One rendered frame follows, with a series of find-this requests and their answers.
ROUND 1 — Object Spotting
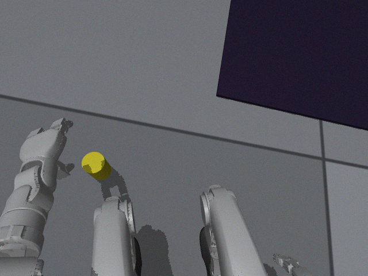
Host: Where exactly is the right robot hand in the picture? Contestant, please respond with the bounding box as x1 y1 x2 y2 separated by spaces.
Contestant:
273 254 313 276

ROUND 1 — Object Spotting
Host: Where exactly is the left robot hand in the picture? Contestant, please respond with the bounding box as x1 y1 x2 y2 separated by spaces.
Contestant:
20 118 75 180

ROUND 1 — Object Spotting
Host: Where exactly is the can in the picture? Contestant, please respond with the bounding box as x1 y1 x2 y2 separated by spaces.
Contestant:
82 152 111 180

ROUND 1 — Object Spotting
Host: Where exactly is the right robot foot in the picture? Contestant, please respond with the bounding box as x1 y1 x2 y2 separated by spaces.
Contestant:
200 227 213 276

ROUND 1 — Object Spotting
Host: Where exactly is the left robot arm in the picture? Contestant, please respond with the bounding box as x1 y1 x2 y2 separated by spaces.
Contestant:
0 157 58 276

